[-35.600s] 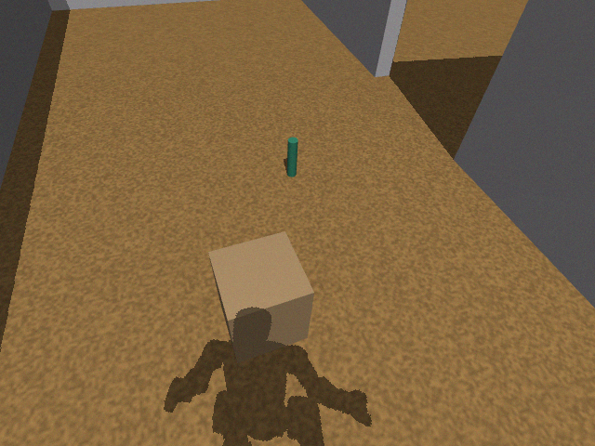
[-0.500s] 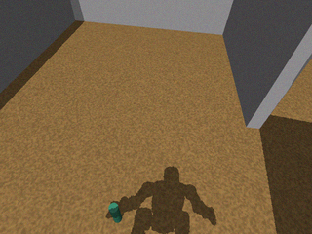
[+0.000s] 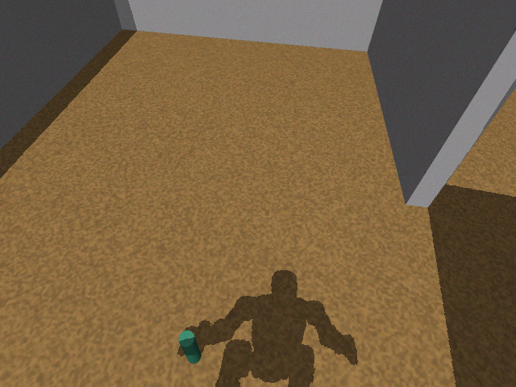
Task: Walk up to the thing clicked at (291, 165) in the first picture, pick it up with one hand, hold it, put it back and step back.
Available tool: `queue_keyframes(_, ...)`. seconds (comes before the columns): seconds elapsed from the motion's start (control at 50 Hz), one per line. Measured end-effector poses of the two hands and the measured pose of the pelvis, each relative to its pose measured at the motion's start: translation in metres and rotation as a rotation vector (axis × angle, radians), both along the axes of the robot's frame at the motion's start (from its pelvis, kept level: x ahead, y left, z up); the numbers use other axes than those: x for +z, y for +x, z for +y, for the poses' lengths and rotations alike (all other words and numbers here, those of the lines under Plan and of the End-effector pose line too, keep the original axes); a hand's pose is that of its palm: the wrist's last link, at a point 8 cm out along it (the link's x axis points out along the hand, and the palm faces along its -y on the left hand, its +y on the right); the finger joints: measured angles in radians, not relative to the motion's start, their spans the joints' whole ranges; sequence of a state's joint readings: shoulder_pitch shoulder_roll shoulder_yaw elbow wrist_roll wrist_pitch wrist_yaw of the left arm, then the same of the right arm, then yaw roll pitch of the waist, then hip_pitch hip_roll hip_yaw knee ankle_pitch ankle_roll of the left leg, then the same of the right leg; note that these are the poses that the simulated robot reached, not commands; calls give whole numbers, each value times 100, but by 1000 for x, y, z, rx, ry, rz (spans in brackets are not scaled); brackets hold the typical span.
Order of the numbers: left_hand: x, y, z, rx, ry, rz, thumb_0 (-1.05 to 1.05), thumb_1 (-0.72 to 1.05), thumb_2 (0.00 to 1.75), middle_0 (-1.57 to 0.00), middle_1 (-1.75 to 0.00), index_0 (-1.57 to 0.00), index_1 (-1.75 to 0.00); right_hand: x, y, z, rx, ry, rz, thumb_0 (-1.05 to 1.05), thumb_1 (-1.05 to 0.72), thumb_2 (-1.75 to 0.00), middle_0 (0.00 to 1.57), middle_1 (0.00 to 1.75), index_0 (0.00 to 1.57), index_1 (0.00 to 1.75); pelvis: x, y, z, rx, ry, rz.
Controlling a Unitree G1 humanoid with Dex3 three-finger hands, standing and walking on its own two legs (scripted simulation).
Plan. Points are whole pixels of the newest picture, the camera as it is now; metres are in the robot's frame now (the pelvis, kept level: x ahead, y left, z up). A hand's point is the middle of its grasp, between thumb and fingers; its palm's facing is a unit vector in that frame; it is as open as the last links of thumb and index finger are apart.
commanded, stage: stand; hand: left
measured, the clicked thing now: (190, 348) +0.35 +0.22 -0.68
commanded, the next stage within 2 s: go down in 1.80 s
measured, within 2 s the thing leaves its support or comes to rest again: neither
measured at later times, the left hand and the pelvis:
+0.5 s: hand out of the picture +0.07 +0.25 -0.16, palm faces -0.02 -0.94 -0.34, open 7.4 cm; pelvis +0.00 +0.00 +0.00, yaw +0 degrees
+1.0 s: hand out of the picture +0.08 +0.25 -0.16, palm faces -0.02 -0.94 -0.34, open 7.4 cm; pelvis +0.01 -0.01 +0.00, yaw +0 degrees
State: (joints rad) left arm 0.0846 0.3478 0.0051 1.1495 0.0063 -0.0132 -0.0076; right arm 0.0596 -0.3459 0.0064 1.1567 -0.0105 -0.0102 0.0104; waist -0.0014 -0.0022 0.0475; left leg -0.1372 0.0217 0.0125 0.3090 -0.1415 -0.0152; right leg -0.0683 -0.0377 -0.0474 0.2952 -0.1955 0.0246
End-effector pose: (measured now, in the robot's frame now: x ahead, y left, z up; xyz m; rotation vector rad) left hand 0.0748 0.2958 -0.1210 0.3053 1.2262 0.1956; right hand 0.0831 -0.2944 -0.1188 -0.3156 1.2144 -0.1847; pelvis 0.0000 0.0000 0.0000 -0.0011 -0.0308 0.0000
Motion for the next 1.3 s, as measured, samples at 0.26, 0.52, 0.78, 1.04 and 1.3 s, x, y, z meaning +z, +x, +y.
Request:
queue_keyframes(0.26,-1,-9,-1,5,0,20,1,90,90,-20,-30,-21,-30,-2,-14,-2,-8,1,31,1,-90,-90,21,30,20,30,0,0,-2,0,1,2)
queue_keyframes(0.52,-1,-6,-2,3,5,26,1,90,90,-20,-30,-21,-30,-4,-11,-4,-8,2,40,1,-90,-90,21,30,20,30,0,4,-3,-1,2,8)
queue_keyframes(0.78,1,3,-4,-3,4,3,0,90,90,-20,-30,-21,-30,-1,1,-5,0,0,8,1,-90,-90,21,30,20,30,0,8,-5,-5,3,4)
queue_keyframes(1.04,1,1,-4,-1,5,5,0,90,90,-20,-30,-21,-30,-1,-1,-6,-2,-3,7,1,-90,-90,21,30,20,30,0,7,-6,-7,2,-2)
queue_keyframes(1.3,0,-6,-4,-3,6,23,0,90,90,-20,-30,-21,-30,-2,-11,-6,-10,-1,31,1,-90,-90,21,30,20,30,0,6,-5,-8,2,3)
